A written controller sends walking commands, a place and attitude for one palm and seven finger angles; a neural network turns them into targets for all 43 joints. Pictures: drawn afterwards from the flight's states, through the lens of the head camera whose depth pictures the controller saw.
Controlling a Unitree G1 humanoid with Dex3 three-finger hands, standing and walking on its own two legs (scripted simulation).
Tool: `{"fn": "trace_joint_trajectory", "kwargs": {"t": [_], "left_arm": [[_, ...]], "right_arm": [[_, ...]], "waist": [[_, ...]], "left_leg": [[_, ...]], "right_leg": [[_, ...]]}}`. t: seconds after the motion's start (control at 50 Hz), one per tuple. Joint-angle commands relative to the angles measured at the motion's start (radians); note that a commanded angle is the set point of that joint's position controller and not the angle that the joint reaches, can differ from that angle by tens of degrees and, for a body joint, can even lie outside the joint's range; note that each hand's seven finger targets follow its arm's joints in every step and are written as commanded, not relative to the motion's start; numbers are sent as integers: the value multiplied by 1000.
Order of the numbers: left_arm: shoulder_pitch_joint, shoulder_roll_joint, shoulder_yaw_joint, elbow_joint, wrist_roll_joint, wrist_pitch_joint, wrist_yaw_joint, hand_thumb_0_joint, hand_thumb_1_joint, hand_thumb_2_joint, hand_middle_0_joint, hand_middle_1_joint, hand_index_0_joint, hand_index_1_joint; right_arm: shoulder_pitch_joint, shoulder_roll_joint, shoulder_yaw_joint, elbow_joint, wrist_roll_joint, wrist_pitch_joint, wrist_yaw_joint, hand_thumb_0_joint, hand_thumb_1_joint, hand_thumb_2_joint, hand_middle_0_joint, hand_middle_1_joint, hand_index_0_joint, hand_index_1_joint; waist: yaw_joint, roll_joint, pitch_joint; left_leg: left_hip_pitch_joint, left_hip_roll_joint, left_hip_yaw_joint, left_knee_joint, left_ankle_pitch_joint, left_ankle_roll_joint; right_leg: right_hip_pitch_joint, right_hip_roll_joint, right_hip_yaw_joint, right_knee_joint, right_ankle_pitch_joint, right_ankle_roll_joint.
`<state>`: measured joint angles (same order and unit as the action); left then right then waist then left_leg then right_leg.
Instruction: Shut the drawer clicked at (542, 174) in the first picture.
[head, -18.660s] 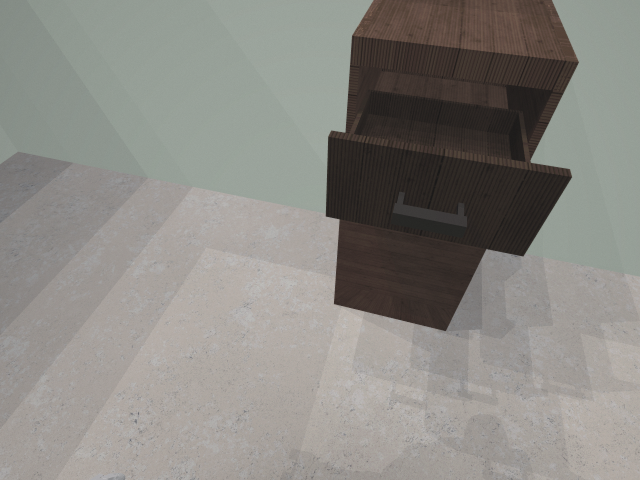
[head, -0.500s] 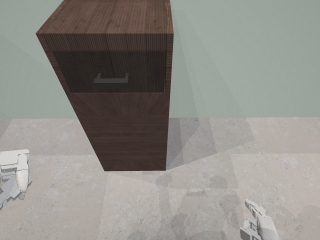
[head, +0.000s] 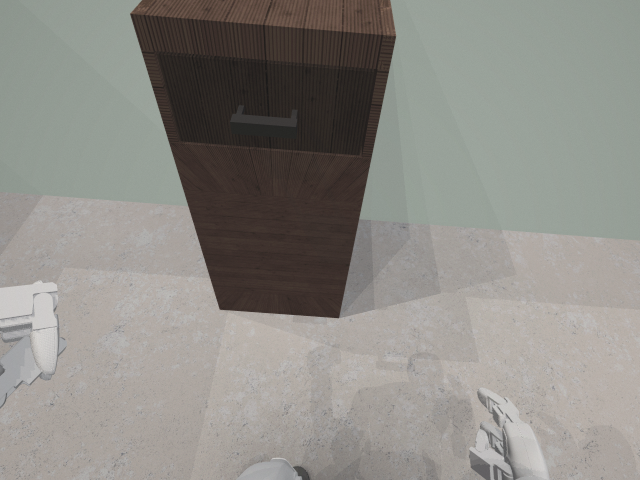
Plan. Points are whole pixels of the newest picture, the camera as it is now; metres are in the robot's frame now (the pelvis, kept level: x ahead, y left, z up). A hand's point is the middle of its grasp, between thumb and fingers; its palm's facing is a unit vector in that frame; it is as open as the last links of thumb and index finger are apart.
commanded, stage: step back with the hand held close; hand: left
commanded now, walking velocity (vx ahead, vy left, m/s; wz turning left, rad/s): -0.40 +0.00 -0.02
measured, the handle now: (266, 119) +0.68 +0.15 +0.05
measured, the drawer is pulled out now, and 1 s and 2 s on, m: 0.00 0.00 0.00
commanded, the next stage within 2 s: stop stepping back and stand still in 0.50 s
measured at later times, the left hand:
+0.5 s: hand (34, 424) +0.13 +0.22 +0.18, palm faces +0.18 -0.86 -0.48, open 3.3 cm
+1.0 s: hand out of the picture +0.00 +0.24 +0.19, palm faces +0.31 -0.83 -0.47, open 3.3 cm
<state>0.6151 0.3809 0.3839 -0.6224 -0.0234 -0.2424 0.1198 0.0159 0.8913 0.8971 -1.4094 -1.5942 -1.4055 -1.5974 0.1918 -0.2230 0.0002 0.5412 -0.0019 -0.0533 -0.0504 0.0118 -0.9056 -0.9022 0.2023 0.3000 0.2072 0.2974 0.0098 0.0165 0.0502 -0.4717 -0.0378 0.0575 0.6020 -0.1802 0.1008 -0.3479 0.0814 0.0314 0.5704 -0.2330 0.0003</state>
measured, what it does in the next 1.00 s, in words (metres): walks backwards: right foot, then left foot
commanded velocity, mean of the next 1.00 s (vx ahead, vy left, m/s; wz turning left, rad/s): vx -0.14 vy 0.00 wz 0.01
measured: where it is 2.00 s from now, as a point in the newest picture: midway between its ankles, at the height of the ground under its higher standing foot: outside the picture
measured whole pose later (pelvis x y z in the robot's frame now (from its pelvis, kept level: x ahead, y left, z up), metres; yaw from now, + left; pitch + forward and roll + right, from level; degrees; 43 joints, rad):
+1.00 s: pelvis -0.19 +0.01 +0.02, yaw -5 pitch +1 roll +0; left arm 0.69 0.42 0.38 -0.61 -0.03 -0.21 0.12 0.01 0.89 0.90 -1.41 -1.59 -1.41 -1.60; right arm 0.25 -0.18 0.02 0.63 -0.01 -0.07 -0.05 0.01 -0.90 -0.90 0.20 0.30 0.21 0.30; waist 0.03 -0.04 -0.07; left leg -0.50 -0.03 0.02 0.90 -0.32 0.00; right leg -0.23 0.02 -0.01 0.48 -0.28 -0.06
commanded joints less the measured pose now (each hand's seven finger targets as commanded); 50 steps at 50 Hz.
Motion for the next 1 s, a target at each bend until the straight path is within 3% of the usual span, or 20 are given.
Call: {"fn": "trace_joint_trajectory", "kwargs": {"t": [0.0, 0.04, 0.08, 0.22, 0.28, 0.32, 0.38, 0.44, 0.48, 0.5, 0.54, 0.6, 0.62, 0.66, 0.72, 0.82, 0.84, 0.88, 0.92, 0.98], "left_arm": [[-15, 178, 135, -210, -9, -75, 27, 0, 900, 900, -1400, -1600, -1400, -1600], [-10, 186, 163, -220, 2, -78, 22, 0, 900, 900, -1400, -1600, -1400, -1600], [-25, 202, 182, -228, -4, -73, 19, 0, 900, 900, -1400, -1600, -1400, -1600], [23, 160, 84, -211, -54, -79, 11, 0, 900, 900, -1400, -1600, -1400, -1600], [-76, 221, 112, -231, -50, -117, 16, 0, 900, 900, -1400, -1600, -1400, -1600], [-108, 218, 101, -251, -50, -117, 12, 0, 900, 900, -1400, -1600, -1400, -1600], [27, 255, 168, -244, -77, -98, 3, 0, 900, 900, -1400, -1600, -1400, -1600], [127, 301, 242, -262, -113, -79, 2, 0, 900, 900, -1400, -1600, -1400, -1600], [176, 274, 236, -227, -110, -91, -1, 0, 900, 900, -1400, -1600, -1400, -1600], [165, 266, 218, -211, -108, -97, 2, 0, 900, 900, -1400, -1600, -1400, -1600], [133, 238, 174, -169, -94, -54, 13, 0, 900, 900, -1400, -1600, -1400, -1600], [-95, 190, 78, -149, -27, -38, 16, 0, 900, 900, -1400, -1600, -1400, -1600], [-167, 208, 76, -190, -27, -36, 18, 0, 900, 900, -1400, -1600, -1400, -1600], [-120, 212, 96, -167, -21, -53, 29, 0, 900, 900, -1400, -1600, -1400, -1600], [-57, 213, 121, -253, -28, -52, 26, 0, 900, 900, -1400, -1600, -1400, -1600], [140, 200, 146, -205, -19, -9, 27, 0, 900, 900, -1400, -1600, -1400, -1600], [132, 179, 122, -189, -19, -6, 21, 0, 900, 900, -1400, -1600, -1400, -1600], [42, 202, 132, -177, -28, 0, 24, 0, 900, 900, -1400, -1600, -1400, -1600], [-69, 178, 107, -158, -20, 12, 27, 0, 900, 900, -1400, -1600, -1400, -1600], [-129, 133, 58, -16, 0, 4, 52, 0, 900, 900, -1400, -1600, -1400, -1600]], "right_arm": [[-78, -147, -66, -154, -6, -53, -17, 0, -900, -900, 200, 300, 200, 300], [-99, -153, -69, -156, -14, -63, -22, 0, -900, -900, 200, 300, 200, 300], [-87, -138, -75, -151, -23, -70, -15, 0, -900, -900, 200, 300, 200, 300], [-44, -106, -66, -54, -28, -80, 20, 0, -900, -900, 200, 300, 200, 300], [-37, -93, -55, -32, -18, -54, 17, 0, -900, -900, 200, 300, 200, 300], [-76, -101, -57, -43, -8, -78, 4, 0, -900, -900, 200, 300, 200, 300], [-90, -125, -66, -93, -2, -69, -1, 0, -900, -900, 200, 300, 200, 300], [-113, -117, -64, -127, -27, -53, 4, 0, -900, -900, 200, 300, 200, 300], [-66, -93, -63, -107, -11, -46, 14, 0, -900, -900, 200, 300, 200, 300], [-47, -95, -69, -96, 8, -45, 17, 0, -900, -900, 200, 300, 200, 300], [-81, -92, -72, -77, 3, -47, 4, 0, -900, -900, 200, 300, 200, 300], [-100, -87, -25, -62, -4, -45, -19, 0, -900, -900, 200, 300, 200, 300], [-95, -117, -30, -63, 7, -62, -34, 0, -900, -900, 200, 300, 200, 300], [-52, -136, -47, -68, 14, -109, -42, 0, -900, -900, 200, 300, 200, 300], [-52, -118, -51, -77, -9, -136, -27, 0, -900, -900, 200, 300, 200, 300], [-59, -97, -43, -113, -2, -106, -5, 0, -900, -900, 200, 300, 200, 300], [-54, -82, -43, -108, -5, -90, -4, 0, -900, -900, 200, 300, 200, 300], [-53, -99, -69, -76, -7, -55, -9, 0, -900, -900, 200, 300, 200, 300], [-29, -114, -61, -45, -13, -42, -5, 0, -900, -900, 200, 300, 200, 300], [-57, -87, -42, -42, -6, -77, -33, 0, -900, -900, 200, 300, 200, 300]], "waist": [[-26, 94, -136], [-7, 220, -161], [-1, 176, -159], [1, 177, -241], [-31, -24, -255], [-32, -26, -294], [-19, 168, -280], [5, 245, -312], [2, 143, -302], [-18, -40, -265], [-24, -244, -130], [-56, -1, 89], [-55, 44, 64], [-4, 131, -116], [-7, 220, -224], [4, 170, -156], [-5, 75, -122], [-13, -254, -77], [-50, -142, -18], [-34, -121, 3]], "left_leg": [[-74, 196, -298, -311, -400, -8], [-273, 320, -407, -499, -596, 32], [-272, 348, -407, -528, -554, 44], [300, 233, -220, -402, -43, -168], [554, 123, -87, -55, 130, -124], [581, 109, -73, -110, 141, -117], [520, 187, -208, -322, 19, -110], [229, 269, -278, -589, -262, -231], [282, 147, -60, -293, -103, -172], [443, 71, -21, 16, -83, -159], [415, 18, -131, 471, -200, -157], [112, 60, -92, 30, -146, -126], [167, 55, -97, -179, 42, -116], [298, 224, -280, -245, 307, -15], [212, 285, -475, -465, -347, 10], [-67, 111, -182, -404, -461, -100], [-27, 48, -105, -244, -375, -124], [96, -9, -88, 378, -195, -132], [-41, 40, -104, 530, -133, -116], [79, 81, -32, 154, -216, -68]], "right_leg": [[145, -33, 100, 1, -33, -10], [339, 36, 15, 255, -67, 13], [320, 45, 6, 382, -180, 2], [118, -24, -24, -266, -201, -44], [-147, -200, 84, -384, 46, -80], [-146, -144, -18, -274, 21, -37], [-101, -6, -76, -154, -238, -17], [183, 62, -100, 0, -389, -60], [127, -23, -72, -224, -245, -54], [-163, -172, 18, -374, -206, -69], [-516, -425, 212, -467, -411, -209], [-180, -243, 46, -186, 194, -89], [-112, -176, -4, -82, 187, -33], [-9, -59, 1, 31, -13, 16], [75, -35, 37, 216, -295, 5], [366, -9, -89, -130, -230, -27], [270, -75, -29, -258, -271, -54], [-159, -385, 404, -486, -617, -199], [-166, -387, 328, -423, -513, -209], [-97, -320, 184, -346, -464, -153]]}}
